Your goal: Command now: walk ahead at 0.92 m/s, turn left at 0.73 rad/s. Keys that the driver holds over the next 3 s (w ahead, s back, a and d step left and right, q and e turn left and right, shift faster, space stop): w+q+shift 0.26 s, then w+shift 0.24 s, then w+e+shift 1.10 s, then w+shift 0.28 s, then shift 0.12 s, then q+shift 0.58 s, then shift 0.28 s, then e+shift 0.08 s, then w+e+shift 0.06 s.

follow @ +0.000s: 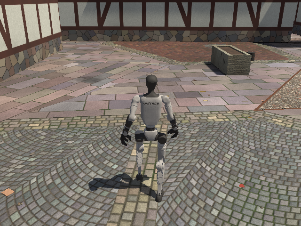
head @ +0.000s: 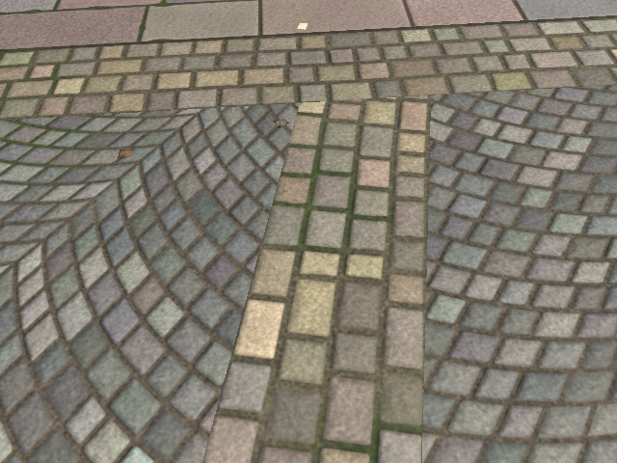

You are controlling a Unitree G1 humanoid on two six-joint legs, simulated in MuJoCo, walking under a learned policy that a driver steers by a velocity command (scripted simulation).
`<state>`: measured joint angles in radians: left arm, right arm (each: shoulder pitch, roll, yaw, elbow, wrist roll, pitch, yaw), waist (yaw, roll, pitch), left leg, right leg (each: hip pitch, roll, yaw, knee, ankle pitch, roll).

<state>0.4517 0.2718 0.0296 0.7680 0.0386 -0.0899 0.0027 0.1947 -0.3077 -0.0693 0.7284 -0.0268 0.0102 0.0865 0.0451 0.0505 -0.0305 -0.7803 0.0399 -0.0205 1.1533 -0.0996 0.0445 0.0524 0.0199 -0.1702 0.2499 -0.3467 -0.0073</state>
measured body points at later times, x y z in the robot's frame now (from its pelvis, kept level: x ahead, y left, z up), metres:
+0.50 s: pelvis +0.41 +0.10 +0.00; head +0.44 +0.12 +0.44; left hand +0.53 +0.39 -0.09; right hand +0.50 -0.17 -0.13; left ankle +0.28 +0.07 -0.73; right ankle +0.67 +0.00 -0.67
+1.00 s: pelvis +0.90 +0.25 +0.00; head +0.93 +0.26 +0.45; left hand +0.77 +0.51 -0.13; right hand +1.21 +0.12 -0.04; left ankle +1.07 +0.46 -0.70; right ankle +0.76 +0.14 -0.73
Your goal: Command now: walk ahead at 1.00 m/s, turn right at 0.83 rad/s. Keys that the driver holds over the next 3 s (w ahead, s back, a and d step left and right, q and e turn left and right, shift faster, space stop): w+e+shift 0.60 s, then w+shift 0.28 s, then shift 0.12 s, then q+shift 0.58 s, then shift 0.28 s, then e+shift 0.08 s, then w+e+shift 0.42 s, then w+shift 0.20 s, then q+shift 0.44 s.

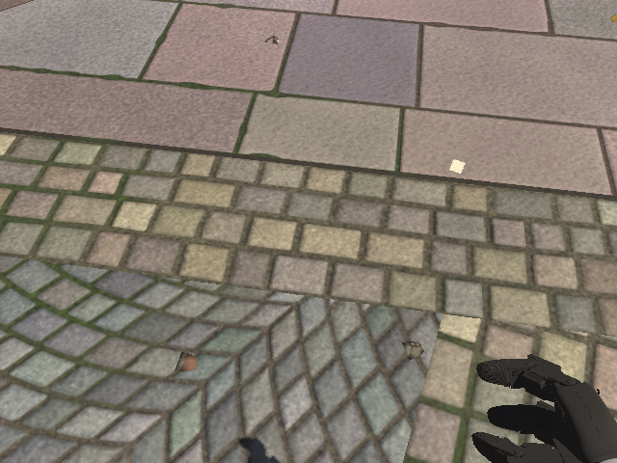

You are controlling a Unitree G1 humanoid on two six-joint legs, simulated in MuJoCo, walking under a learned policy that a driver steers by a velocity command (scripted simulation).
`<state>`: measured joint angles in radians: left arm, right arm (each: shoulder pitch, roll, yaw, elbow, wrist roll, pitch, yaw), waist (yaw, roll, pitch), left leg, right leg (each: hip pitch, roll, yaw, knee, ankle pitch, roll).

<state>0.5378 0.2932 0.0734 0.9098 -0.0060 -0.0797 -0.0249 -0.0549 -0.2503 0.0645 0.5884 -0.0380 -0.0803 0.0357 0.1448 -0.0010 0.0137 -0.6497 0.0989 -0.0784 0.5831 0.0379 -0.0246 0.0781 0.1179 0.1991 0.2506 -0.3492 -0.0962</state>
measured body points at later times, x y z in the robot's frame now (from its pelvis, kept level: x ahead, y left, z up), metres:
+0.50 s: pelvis +0.47 -0.03 -0.04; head +0.49 -0.04 +0.41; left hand +0.80 +0.06 -0.09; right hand +0.28 -0.24 -0.17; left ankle +0.24 +0.18 -0.68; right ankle +0.58 -0.10 -0.74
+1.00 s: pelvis +0.89 -0.22 -0.01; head +0.92 -0.23 +0.44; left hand +1.12 -0.02 -0.14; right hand +0.83 -0.52 -0.11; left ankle +1.03 -0.20 -0.73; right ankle +0.67 -0.16 -0.61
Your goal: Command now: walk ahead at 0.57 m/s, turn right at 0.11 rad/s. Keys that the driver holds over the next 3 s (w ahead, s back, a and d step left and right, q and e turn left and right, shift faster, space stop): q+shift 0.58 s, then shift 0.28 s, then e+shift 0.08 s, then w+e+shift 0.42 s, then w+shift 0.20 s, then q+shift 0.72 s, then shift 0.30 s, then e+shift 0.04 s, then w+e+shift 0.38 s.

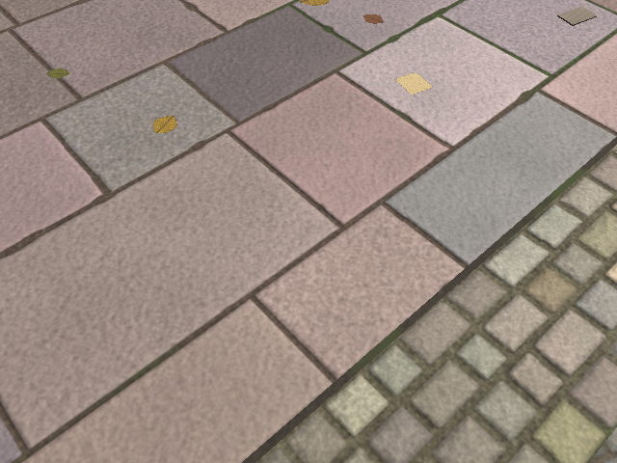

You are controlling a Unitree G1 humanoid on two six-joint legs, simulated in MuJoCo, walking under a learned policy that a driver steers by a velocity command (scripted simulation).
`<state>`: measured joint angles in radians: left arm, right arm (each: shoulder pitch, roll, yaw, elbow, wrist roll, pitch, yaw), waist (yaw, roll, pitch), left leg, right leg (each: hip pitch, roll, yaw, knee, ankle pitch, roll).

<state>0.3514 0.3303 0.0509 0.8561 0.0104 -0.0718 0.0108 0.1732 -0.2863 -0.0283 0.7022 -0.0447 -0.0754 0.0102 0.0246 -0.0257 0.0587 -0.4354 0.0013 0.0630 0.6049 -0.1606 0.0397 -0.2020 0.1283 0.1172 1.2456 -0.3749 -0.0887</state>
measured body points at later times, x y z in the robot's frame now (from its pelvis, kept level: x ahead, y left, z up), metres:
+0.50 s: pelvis +0.24 +0.00 +0.01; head +0.28 +0.01 +0.46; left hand +0.35 +0.30 -0.07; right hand +0.44 -0.25 -0.09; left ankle +0.17 +0.12 -0.63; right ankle +0.36 -0.08 -0.72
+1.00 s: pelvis +0.25 +0.06 +0.02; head +0.26 +0.08 +0.47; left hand +0.19 +0.35 -0.11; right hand +0.53 -0.07 -0.06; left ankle +0.21 +0.14 -0.72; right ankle +0.32 -0.07 -0.68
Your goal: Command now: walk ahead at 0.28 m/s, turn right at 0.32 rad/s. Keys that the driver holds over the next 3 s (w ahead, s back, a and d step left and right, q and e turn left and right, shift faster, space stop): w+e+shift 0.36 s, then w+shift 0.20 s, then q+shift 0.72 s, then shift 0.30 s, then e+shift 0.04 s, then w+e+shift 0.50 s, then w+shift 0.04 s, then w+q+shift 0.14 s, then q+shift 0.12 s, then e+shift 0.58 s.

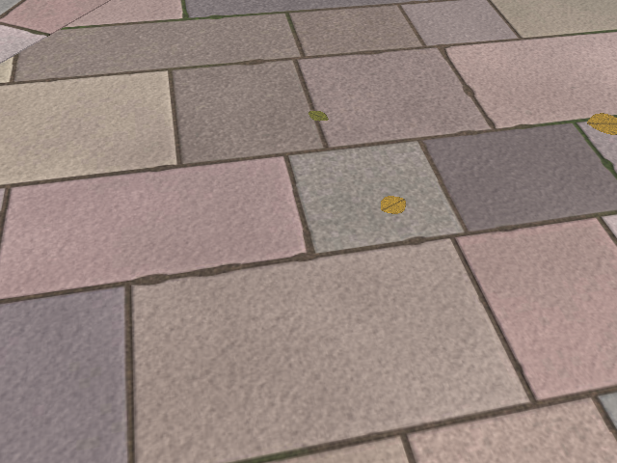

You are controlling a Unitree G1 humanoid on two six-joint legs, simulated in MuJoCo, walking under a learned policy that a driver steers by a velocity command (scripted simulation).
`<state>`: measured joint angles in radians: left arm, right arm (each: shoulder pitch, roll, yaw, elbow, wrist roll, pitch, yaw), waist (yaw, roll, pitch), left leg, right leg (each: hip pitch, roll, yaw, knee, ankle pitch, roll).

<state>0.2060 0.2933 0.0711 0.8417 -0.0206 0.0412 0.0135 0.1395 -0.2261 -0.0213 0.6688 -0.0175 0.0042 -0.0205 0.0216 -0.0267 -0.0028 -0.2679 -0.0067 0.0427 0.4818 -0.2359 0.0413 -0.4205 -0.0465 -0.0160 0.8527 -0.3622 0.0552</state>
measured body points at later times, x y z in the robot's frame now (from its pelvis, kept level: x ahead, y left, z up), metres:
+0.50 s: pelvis +0.16 -0.12 +0.00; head +0.17 -0.15 +0.45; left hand +0.24 +0.14 -0.12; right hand +0.27 -0.42 -0.09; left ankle +0.33 -0.02 -0.68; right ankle +0.02 -0.15 -0.74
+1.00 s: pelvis +0.47 -0.22 +0.00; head +0.52 -0.23 +0.45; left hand +0.78 -0.05 -0.05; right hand +0.47 -0.53 -0.11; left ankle +0.51 -0.17 -0.74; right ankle +0.59 -0.42 -0.69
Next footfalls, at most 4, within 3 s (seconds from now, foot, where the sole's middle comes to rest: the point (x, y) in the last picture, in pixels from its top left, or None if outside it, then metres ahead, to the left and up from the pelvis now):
0.26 right None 0.06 -0.16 -0.78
0.68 left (400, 450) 0.54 -0.18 -0.78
1.12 right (481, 393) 0.68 -0.38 -0.78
1.54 left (379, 437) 0.57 -0.14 -0.78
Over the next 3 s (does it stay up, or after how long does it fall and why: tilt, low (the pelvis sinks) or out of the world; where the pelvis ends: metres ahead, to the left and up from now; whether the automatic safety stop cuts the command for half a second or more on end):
stays up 1.21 -0.45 0.00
